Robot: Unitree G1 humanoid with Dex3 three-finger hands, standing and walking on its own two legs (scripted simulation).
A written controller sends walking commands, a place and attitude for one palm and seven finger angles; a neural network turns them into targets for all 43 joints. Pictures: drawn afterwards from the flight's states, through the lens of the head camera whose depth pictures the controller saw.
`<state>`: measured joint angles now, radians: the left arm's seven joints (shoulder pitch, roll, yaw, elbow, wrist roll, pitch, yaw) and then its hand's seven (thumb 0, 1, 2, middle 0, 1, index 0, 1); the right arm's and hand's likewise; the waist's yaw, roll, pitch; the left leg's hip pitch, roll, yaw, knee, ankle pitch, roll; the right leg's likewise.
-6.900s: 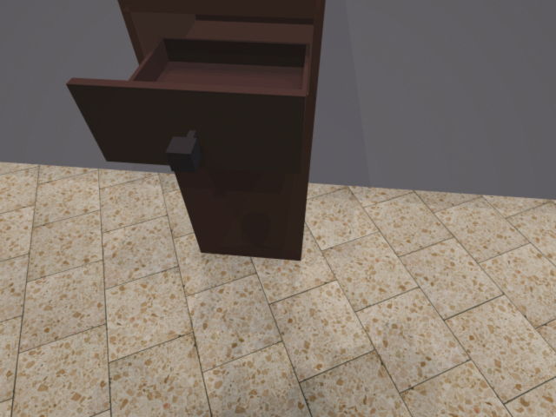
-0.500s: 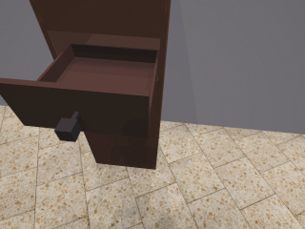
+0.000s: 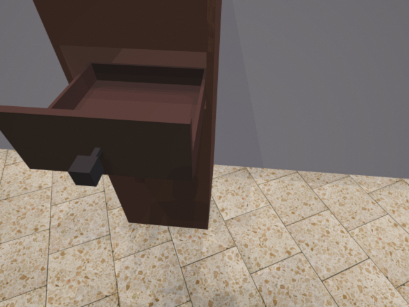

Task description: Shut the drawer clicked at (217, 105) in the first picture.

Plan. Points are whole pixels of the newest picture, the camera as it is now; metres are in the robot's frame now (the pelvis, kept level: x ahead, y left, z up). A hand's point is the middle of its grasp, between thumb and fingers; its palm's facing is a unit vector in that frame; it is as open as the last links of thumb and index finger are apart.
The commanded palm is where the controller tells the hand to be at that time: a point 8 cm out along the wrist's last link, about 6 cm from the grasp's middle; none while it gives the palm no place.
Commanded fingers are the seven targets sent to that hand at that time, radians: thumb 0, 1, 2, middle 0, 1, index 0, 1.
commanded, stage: come to a stop and stand still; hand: left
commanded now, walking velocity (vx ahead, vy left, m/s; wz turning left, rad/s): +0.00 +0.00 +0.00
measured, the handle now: (91, 163) +0.35 +0.25 +0.11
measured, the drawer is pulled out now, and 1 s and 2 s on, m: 0.29 0.29 0.29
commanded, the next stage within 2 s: look again from close up in 0.38 s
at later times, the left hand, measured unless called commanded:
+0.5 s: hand out of the picture +0.00 +0.23 -0.16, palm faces -0.02 -0.96 -0.29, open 7.4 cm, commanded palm none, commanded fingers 0.00 0.90 0.90 -0.20 -0.30 -0.20 -0.30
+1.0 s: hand out of the picture +0.03 +0.23 -0.16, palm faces -0.01 -0.96 -0.28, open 7.4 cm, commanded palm none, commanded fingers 0.00 0.90 0.90 -0.20 -0.30 -0.20 -0.30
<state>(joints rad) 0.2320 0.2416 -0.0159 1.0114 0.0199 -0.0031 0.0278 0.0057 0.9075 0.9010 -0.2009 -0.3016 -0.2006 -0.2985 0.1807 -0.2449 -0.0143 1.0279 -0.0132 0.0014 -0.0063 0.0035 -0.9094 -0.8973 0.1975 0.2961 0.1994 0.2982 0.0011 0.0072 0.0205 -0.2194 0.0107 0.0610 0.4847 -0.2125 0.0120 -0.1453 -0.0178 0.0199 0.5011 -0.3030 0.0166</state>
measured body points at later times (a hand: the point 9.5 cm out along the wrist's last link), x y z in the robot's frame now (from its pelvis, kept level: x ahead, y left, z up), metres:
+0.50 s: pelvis -0.02 +0.00 +0.01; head -0.02 +0.01 +0.46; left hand +0.00 +0.28 -0.14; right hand +0.02 -0.27 -0.14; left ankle +0.03 +0.11 -0.74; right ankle -0.02 -0.13 -0.74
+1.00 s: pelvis -0.01 +0.00 +0.01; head +0.00 +0.01 +0.46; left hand +0.03 +0.28 -0.14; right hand +0.06 -0.27 -0.13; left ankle +0.03 +0.11 -0.74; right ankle -0.02 -0.13 -0.74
